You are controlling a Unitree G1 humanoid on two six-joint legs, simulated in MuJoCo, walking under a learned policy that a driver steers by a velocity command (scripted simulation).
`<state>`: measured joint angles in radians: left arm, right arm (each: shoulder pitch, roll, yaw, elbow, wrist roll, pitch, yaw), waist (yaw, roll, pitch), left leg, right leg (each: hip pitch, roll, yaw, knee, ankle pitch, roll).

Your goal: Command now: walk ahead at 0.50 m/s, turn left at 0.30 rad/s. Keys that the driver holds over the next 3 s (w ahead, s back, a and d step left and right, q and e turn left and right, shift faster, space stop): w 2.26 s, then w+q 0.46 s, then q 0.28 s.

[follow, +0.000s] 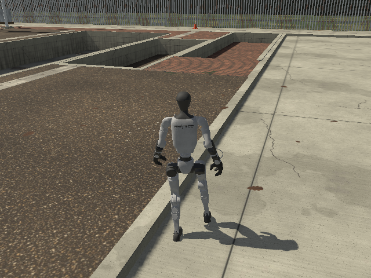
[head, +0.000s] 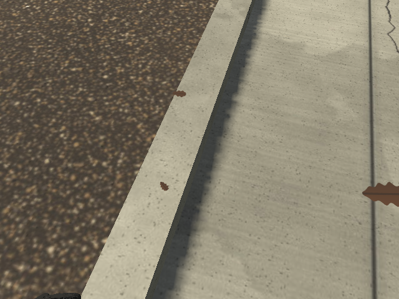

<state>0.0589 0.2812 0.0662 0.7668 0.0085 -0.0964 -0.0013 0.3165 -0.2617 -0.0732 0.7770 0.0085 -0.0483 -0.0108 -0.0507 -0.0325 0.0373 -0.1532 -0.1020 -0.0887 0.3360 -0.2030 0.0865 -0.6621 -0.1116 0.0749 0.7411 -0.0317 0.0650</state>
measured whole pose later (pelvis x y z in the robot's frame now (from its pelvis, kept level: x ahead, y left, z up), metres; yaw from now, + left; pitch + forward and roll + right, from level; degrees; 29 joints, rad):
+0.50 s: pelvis +0.27 -0.07 +0.00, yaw +2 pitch +1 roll -1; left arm 0.36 0.24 0.04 0.91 0.02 -0.07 -0.02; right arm 0.24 -0.25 -0.04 0.78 -0.04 -0.02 0.02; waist 0.03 0.05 0.02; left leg -0.53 0.06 0.01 0.90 -0.26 0.01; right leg -0.12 0.07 -0.03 0.29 -0.19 -0.06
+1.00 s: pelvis +0.50 -0.06 +0.00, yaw +2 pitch +0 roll +1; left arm 0.15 0.25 0.04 0.82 0.03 0.00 -0.05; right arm 0.46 -0.20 -0.05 0.97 -0.02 -0.08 0.00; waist -0.03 -0.05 0.03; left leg 0.02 -0.04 0.05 0.22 -0.25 0.03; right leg -0.65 -0.10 -0.04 0.85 -0.11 0.00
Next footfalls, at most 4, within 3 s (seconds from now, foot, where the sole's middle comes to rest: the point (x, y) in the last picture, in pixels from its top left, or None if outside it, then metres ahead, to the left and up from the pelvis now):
0.20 right None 0.29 -0.16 -0.78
0.66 left None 0.45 0.04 -0.78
1.16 right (240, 220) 0.74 -0.19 -0.78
1.74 left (198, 122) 1.13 -0.05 -0.66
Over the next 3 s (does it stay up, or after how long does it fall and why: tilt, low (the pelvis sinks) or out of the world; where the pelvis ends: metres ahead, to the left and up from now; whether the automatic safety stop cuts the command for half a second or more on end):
stays up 1.77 -0.13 0.09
